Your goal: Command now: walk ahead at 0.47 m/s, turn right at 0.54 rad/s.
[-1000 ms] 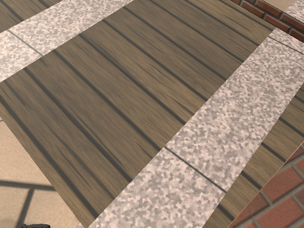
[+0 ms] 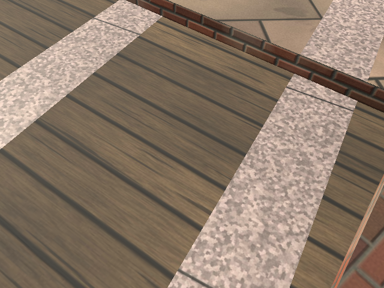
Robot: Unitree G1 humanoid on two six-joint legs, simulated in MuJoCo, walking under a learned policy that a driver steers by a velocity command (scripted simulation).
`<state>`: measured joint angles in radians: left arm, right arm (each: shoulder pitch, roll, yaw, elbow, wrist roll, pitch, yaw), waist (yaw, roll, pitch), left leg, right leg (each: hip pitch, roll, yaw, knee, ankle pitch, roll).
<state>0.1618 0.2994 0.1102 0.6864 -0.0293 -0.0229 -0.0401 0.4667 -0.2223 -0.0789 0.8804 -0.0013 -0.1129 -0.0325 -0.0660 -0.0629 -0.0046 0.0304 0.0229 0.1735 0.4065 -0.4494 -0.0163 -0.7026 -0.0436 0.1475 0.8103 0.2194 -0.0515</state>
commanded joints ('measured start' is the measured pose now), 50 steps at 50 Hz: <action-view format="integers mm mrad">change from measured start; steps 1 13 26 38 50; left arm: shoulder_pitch -174 359 80 -5 -212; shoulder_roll -20 115 43 98 24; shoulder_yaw -15 15 -12 -29 -52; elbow -104 84 162 71 -10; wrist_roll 0 38 22 -15 34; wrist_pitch -11 -25 -79 -119 -68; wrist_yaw -42 -9 60 8 43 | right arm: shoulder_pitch -4 115 -260 -27 -125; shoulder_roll -123 -126 -44 -211 -216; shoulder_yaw -29 4 12 -44 -38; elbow -49 -79 -161 -218 -235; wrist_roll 6 39 22 6 27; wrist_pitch -6 -34 29 42 56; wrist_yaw -19 52 34 58 17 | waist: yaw -21 242 104 -57 10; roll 116 -71 15 207 148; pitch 150 -449 36 -180 -15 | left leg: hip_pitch -215 -886 -699 242 -310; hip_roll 204 73 85 264 41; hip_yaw -37 -394 -226 -872 -461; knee -59 1371 346 -102 -139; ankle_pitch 222 -241 544 131 431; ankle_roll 106 69 28 395 227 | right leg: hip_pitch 65 1327 609 -112 216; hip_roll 17 -338 -137 69 44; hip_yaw -79 190 -161 -12 -90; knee -151 -107 -566 583 -199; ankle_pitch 185 709 177 -713 -176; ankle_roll -3 -328 -94 -3 125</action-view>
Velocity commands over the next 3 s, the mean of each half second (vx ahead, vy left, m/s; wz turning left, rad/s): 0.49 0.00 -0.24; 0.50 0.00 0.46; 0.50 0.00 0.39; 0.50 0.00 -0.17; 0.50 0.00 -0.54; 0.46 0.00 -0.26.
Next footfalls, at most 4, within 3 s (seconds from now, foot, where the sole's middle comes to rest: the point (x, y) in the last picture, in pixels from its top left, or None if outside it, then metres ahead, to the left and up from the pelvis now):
0.20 right None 0.28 -0.15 -0.90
0.70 left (176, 271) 0.62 0.01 -0.90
1.16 right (211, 208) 0.90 -0.15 -0.90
1.66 left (135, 182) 1.05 0.18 -0.90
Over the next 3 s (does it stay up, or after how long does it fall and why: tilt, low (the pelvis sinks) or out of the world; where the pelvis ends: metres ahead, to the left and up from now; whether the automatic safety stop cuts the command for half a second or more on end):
stays up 1.63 0.12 -0.12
